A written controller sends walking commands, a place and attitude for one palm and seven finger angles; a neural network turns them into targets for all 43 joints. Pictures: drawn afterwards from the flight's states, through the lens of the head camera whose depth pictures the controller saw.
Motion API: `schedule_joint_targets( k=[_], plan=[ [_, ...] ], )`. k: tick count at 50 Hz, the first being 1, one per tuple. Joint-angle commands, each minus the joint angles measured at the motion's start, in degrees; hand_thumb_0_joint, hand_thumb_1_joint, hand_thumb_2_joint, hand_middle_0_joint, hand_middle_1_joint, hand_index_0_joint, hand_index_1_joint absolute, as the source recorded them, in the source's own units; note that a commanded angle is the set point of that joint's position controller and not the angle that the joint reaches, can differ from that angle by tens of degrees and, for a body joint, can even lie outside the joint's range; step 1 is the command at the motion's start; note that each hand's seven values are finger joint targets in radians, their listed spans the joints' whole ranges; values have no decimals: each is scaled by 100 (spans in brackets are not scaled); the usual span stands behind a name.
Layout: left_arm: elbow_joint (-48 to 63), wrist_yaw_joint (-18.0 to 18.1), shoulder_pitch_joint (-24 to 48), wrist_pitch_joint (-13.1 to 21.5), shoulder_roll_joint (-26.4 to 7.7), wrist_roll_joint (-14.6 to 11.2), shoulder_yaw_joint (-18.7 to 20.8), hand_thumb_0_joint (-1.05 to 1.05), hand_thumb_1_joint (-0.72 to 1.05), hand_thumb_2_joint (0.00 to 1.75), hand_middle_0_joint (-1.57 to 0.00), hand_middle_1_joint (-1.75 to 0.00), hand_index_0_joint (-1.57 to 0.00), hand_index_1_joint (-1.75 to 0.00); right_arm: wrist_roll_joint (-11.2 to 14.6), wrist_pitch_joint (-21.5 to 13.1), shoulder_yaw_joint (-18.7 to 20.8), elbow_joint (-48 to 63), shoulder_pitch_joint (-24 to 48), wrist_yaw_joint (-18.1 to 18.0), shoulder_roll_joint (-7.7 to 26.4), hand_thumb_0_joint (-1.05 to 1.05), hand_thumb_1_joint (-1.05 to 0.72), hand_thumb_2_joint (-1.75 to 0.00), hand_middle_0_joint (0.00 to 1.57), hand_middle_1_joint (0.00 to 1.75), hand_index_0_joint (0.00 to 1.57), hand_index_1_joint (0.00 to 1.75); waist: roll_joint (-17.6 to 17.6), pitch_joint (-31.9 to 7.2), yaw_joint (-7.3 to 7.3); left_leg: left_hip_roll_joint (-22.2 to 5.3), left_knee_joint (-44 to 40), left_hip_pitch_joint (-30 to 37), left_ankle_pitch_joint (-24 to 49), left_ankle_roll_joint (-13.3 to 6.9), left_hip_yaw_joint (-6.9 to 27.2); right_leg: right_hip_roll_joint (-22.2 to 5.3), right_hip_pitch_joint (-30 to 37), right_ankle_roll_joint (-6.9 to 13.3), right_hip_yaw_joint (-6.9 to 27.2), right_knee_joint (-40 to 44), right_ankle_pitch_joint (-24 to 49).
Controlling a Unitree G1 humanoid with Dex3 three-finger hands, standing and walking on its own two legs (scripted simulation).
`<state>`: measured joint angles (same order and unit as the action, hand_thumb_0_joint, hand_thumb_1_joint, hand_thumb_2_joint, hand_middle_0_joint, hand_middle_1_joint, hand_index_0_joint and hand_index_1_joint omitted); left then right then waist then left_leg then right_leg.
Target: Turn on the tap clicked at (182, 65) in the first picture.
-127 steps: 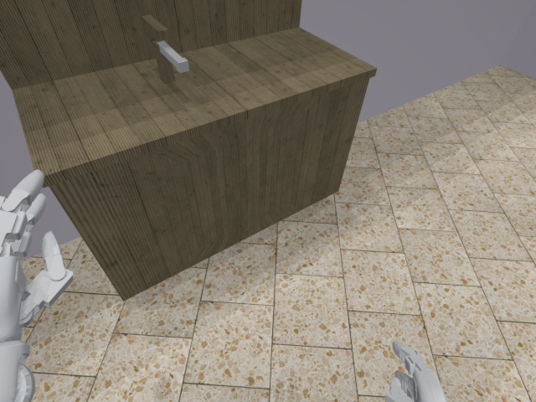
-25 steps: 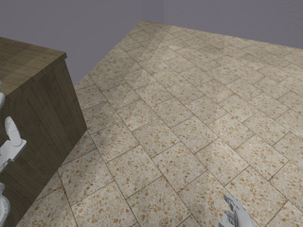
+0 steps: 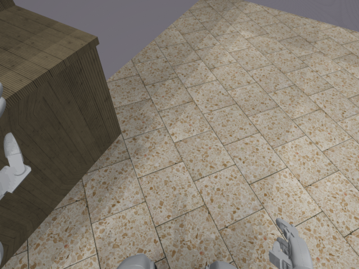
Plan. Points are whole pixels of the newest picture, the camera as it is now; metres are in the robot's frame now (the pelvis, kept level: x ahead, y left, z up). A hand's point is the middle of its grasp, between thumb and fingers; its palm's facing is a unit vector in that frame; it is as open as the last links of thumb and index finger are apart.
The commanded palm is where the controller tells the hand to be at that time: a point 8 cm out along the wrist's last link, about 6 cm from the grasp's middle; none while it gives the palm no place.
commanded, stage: turn to face it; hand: left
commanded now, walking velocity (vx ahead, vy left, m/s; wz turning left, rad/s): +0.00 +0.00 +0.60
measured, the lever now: out of the picture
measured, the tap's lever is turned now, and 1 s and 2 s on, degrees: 0 0 0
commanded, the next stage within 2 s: take the last steps up to it in 1.02 s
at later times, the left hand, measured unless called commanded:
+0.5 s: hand (16, 243) +0.13 +0.20 +0.20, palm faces +0.63 -0.66 -0.41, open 7.4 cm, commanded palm +0.06 +0.23 +0.20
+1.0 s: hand out of the picture -0.02 +0.18 +0.20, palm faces +0.81 -0.41 -0.43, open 7.4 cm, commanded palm -0.07 +0.18 +0.20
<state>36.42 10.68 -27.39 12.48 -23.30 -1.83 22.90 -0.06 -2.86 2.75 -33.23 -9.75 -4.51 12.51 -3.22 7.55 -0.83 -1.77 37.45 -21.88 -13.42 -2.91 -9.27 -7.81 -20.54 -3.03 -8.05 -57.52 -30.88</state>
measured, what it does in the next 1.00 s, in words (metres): steps to the right, turning left: right foot, then left foot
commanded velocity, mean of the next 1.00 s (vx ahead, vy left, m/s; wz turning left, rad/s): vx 0.00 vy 0.00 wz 0.50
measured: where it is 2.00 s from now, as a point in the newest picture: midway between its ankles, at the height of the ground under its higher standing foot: outside the picture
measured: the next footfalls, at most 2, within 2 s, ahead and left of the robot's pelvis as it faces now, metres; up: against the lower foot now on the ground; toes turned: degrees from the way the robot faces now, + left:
right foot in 0.30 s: +0.05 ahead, -0.18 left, +0.00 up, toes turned +4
left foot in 0.66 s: -0.04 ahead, +0.04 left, +0.00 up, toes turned +31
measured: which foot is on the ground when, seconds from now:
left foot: down 0.00-0.30, up 0.32-0.64, down 0.66-1.00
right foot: up 0.00-0.28, down 0.30-0.66, up 0.68-0.98, down 1.00-1.00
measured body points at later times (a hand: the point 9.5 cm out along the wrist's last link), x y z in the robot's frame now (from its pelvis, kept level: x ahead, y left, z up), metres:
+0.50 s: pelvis +0.00 -0.09 +0.02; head +0.02 -0.10 +0.47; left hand +0.10 +0.23 +0.22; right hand +0.23 -0.27 -0.08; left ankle -0.04 +0.04 -0.64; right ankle +0.01 -0.18 -0.72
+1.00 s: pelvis -0.05 -0.14 +0.01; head -0.04 -0.15 +0.46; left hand -0.07 +0.19 +0.22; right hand +0.20 -0.21 -0.09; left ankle -0.08 +0.02 -0.72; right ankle +0.01 -0.22 -0.72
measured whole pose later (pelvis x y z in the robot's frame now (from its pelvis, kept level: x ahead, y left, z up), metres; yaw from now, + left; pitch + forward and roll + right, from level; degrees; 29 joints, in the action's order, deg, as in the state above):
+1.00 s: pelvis -0.05 -0.14 +0.01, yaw +33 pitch -1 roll +0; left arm 29.3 8.8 -26.6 9.8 -21.4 -2.8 21.1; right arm 0.6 -6.5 -2.4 -35.1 -12.6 -2.2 8.4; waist 2.7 2.0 2.8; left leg -1.7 33.8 -20.5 -12.4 1.8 3.4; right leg -0.3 -14.7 -3.0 -4.3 -33.7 -19.5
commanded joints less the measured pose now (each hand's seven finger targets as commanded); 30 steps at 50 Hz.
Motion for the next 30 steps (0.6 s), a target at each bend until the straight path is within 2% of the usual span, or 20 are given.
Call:
schedule_joint_targets(
  k=[1,3,5,8,10,12,13,14,15,16,17,18,19,20,21,23,25,27,29,30],
  plan=[
    [1451,-31,36,374,-1098,61,858,0,90,90,-20,-30,-20,-30,76,-423,223,713,127,172,644,0,-90,-90,20,30,20,30,1503,-1880,-38,-1940,-1275,2090,3635,-1012,2808,205,-1529,-190,824,-1564,-212],
    [1565,-58,-235,306,-975,-29,869,0,90,90,-20,-30,-20,-30,94,-466,200,716,146,219,610,0,-90,-90,20,30,20,30,1731,-1767,21,-1496,-1403,1463,2818,-711,2122,267,-1035,-214,612,-835,302],
    [1376,-106,-514,243,-712,-151,731,0,90,90,-20,-30,-20,-30,106,-523,148,737,107,240,569,0,-90,-90,20,30,20,30,1894,-1655,36,-1263,-1576,836,2269,-524,1816,434,-381,-233,398,-11,491],
    [1014,-137,-394,108,-599,-197,595,0,90,90,-20,-30,-20,-30,121,-590,96,755,33,175,571,0,-90,-90,20,30,20,30,1917,-1404,-7,-1229,-1774,420,1316,-456,1898,619,63,-247,234,832,510],
    [759,-153,-167,36,-546,-216,507,0,90,90,-20,-30,-20,-30,114,-626,66,726,34,127,587,0,-90,-90,20,30,20,30,1758,-1344,-2,-1254,-1700,345,1071,-483,2076,728,338,-255,208,1389,361],
    [654,-172,101,-19,-509,-189,415,0,90,90,-20,-30,-20,-30,118,-630,43,728,105,103,566,0,-90,-90,20,30,20,30,1632,-1399,101,-1091,-1441,306,900,-372,1982,814,819,-211,136,2356,631],
    [674,-171,295,-53,-562,-154,412,0,90,90,-20,-30,-20,-30,122,-603,6,749,145,86,531,0,-90,-90,20,30,20,30,1474,-1372,148,-914,-1227,86,607,-233,1838,712,1160,-143,167,2988,1074],
    [633,-163,467,-80,-605,-96,360,0,90,90,-20,-30,-20,-30,146,-575,-38,756,174,96,427,0,-90,-90,20,30,20,30,817,-1362,175,-600,-560,-192,2,-2,1575,122,1377,89,663,3854,1535],
    [478,-99,597,-171,-987,-25,482,0,90,90,-20,-30,-20,-30,130,-517,-98,799,187,90,247,0,-90,-90,20,30,20,30,-939,-1189,113,138,919,-1091,-1279,431,770,-1366,1476,646,2312,4363,1936],
    [466,-23,888,-262,-1020,-149,530,0,90,90,-20,-30,-20,-30,100,-576,-56,755,282,22,418,0,-90,-90,20,30,20,30,-1143,-1155,239,215,2391,-1056,-1669,533,870,-1910,831,916,2576,4397,2390],
    [425,-42,799,-293,-877,-111,331,0,90,90,-20,-30,-20,-30,40,-582,-26,667,307,21,466,0,-90,-90,20,30,20,30,-1130,-1046,140,157,3184,-1111,-1559,575,1062,-1832,636,951,2408,4250,2662],
    [412,-70,760,-303,-866,-98,355,0,90,90,-20,-30,-20,-30,40,-485,-76,660,447,9,394,0,-90,-90,20,30,20,30,-795,-1049,126,78,3556,-1210,-1355,646,1002,-1638,718,973,1947,4044,3099],
    [570,-104,821,-196,-747,-79,228,0,90,90,-20,-30,-20,-30,28,-459,-153,674,563,-25,303,0,-90,-90,20,30,20,30,-595,-867,100,-11,3552,-1253,-1230,717,860,-1462,887,950,1218,3914,3872],
    [476,-89,782,-115,-824,-39,342,0,90,90,-20,-30,-20,-30,26,-448,-189,648,588,-74,282,0,-90,-90,20,30,20,30,-572,-885,113,-86,3174,-1163,-1238,737,734,-1342,1099,883,685,3766,4567],
    [321,-75,702,-81,-848,4,382,0,90,90,-20,-30,-20,-30,9,-425,-190,667,613,-133,277,0,-90,-90,20,30,20,30,-571,-872,127,-93,2705,-954,-1234,708,593,-1234,1144,798,471,3667,5074],
    [305,-40,567,-58,-848,5,441,0,90,90,-20,-30,-20,-30,-20,-361,-150,776,608,-198,257,0,-90,-90,20,30,20,30,-640,-1103,169,-78,1715,-554,-1219,649,325,-1217,1413,756,269,3495,5388],
    [413,20,252,-29,-840,1,535,0,90,90,-20,-30,-20,-30,-70,-307,-142,888,472,-186,247,0,-90,-90,20,30,20,30,-618,-1385,286,18,1018,-436,-1246,591,51,-1254,1770,841,279,3364,5548],
    [624,73,94,-16,-799,-5,571,0,90,90,-20,-30,-20,-30,-67,-269,-107,980,344,-132,248,0,-90,-90,20,30,20,30,-794,-1639,334,18,401,-351,-1298,548,17,-1378,2074,913,319,3140,5656],
    [675,81,-14,-27,-696,-32,486,0,90,90,-20,-30,-20,-30,-51,-209,-85,1044,222,-98,266,0,-90,-90,20,30,20,30,-692,-1731,234,129,-320,33,-919,514,-51,-1283,1973,787,242,2783,5517],
    [732,92,30,-17,-711,-61,498,0,90,90,-20,-30,-20,-30,-39,-176,-48,1024,108,-89,309,0,-90,-90,20,30,20,30,-542,-1860,108,228,-878,422,-510,486,-82,-1198,1883,628,89,2390,5518]
  ],
)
